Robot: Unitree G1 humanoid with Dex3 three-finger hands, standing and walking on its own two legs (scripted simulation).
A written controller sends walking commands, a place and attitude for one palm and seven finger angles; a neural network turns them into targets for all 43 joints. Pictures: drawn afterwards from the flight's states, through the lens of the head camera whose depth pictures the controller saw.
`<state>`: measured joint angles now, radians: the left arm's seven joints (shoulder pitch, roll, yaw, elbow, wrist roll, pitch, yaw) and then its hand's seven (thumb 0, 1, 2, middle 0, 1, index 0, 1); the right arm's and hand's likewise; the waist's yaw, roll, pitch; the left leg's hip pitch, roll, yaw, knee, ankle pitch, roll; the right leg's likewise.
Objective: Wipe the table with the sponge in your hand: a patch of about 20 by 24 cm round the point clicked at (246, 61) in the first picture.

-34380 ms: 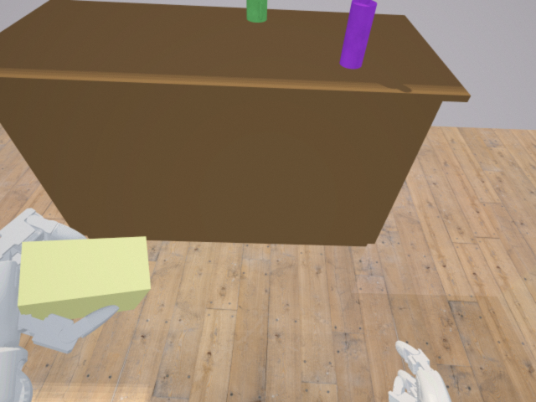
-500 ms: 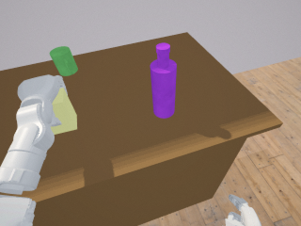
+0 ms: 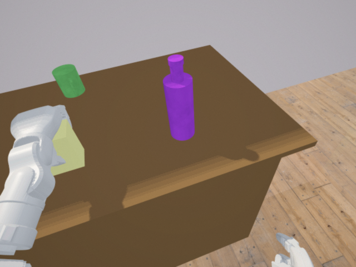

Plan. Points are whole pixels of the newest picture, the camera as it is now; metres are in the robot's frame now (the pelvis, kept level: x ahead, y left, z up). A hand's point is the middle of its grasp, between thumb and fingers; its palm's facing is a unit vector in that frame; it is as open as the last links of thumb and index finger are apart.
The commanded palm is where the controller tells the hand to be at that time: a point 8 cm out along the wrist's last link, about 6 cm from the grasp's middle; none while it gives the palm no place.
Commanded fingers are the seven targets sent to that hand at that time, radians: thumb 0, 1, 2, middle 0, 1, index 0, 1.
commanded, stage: wipe back along the middle lane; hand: left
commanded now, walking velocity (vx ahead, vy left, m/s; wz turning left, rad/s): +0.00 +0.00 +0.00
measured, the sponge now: (57, 154) +0.33 +0.32 +0.10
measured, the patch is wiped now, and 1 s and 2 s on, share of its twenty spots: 0.65 0.75 0.85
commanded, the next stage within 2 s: slide across to the third lane in 0.88 s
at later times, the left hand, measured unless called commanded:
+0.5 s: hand (45, 155) +0.29 +0.30 +0.15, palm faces +0.13 -0.06 -0.99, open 10.2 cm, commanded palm +0.24 +0.28 +0.18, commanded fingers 0.00 0.10 1.30 -1.20 -1.60 -1.20 -1.60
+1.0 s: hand (45, 171) +0.25 +0.28 +0.15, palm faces +0.16 -0.07 -0.98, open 10.2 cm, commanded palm +0.20 +0.26 +0.18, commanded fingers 0.00 0.10 1.30 -1.20 -1.60 -1.20 -1.60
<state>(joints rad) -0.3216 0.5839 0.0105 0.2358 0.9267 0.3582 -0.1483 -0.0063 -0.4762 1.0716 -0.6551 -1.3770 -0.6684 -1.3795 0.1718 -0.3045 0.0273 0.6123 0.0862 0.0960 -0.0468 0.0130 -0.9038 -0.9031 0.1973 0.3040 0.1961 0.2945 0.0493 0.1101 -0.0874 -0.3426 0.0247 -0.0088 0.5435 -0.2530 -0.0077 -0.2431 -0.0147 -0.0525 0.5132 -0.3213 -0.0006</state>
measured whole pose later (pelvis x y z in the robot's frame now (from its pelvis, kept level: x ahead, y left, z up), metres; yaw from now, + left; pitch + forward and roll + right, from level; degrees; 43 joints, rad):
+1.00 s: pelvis +0.00 +0.01 +0.00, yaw -1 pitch +1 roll +0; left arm 0.08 0.52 -0.03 -0.34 0.92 0.55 -0.09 0.02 -0.46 1.07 -0.64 -1.38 -0.66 -1.38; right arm 0.06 -0.28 0.07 0.57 0.08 0.08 -0.02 0.01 -0.90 -0.90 0.20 0.30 0.20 0.29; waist 0.11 0.12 -0.09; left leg -0.31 0.02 0.01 0.57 -0.28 0.00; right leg -0.22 -0.02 -0.03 0.55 -0.34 0.01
